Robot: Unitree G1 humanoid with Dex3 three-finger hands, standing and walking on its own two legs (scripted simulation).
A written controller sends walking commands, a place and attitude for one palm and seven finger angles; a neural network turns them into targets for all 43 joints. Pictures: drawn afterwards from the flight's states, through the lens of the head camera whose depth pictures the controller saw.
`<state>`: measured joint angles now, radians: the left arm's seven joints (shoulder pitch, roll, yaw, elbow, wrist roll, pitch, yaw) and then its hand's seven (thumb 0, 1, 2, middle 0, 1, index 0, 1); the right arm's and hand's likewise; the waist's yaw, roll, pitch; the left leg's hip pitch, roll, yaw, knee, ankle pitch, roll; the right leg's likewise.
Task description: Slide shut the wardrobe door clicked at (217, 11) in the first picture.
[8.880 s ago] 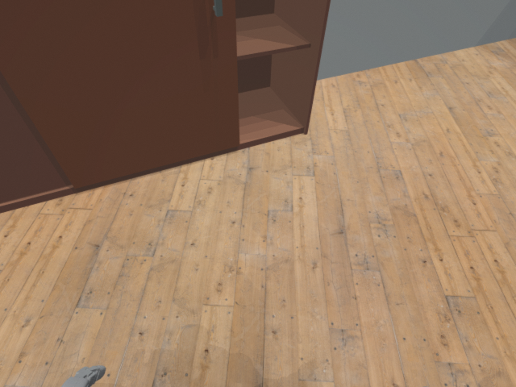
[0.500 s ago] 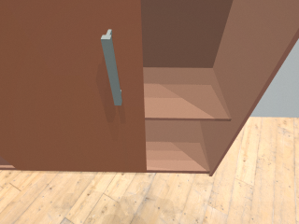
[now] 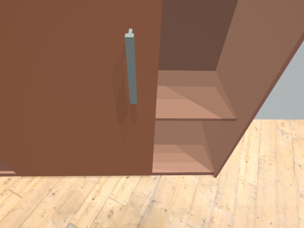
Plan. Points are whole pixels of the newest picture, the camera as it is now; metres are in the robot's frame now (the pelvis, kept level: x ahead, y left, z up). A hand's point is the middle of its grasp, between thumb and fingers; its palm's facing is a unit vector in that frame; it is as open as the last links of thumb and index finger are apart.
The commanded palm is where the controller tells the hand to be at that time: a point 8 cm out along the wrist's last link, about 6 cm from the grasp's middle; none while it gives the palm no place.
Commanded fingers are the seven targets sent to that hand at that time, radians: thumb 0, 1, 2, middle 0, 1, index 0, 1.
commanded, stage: look again from close up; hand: left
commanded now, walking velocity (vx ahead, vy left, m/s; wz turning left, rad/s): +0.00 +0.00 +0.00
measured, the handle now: (132, 69) +0.57 +0.11 +0.14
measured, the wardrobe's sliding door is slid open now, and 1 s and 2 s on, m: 0.44 0.44 0.44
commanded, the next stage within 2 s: shuffle to correct the standing spot in 0.94 s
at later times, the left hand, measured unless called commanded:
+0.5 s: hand out of the picture -0.02 +0.15 -0.18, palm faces +0.03 -0.99 -0.14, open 7.4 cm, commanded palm none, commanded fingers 0.00 0.90 0.90 -0.20 -0.30 -0.20 -0.30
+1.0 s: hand out of the picture +0.00 +0.15 -0.18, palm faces +0.02 -0.99 -0.16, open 7.4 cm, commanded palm none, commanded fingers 0.00 0.90 0.90 -0.20 -0.30 -0.20 -0.30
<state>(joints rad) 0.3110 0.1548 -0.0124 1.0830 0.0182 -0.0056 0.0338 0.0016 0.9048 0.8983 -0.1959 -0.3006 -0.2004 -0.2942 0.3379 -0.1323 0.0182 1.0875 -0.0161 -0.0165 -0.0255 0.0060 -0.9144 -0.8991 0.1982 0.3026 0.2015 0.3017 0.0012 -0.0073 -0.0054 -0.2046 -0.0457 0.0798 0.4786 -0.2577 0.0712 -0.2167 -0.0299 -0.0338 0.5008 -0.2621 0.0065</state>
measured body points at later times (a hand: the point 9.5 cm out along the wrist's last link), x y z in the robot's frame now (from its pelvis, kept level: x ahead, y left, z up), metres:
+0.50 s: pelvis +0.01 +0.01 +0.00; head +0.01 +0.01 +0.45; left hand -0.02 +0.21 -0.16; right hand +0.00 -0.21 -0.16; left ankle +0.00 +0.07 -0.74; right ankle +0.00 -0.13 -0.74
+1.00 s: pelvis +0.01 -0.01 +0.00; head +0.01 +0.00 +0.45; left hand +0.00 +0.20 -0.16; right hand +0.00 -0.21 -0.16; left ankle +0.00 +0.07 -0.74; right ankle +0.00 -0.13 -0.74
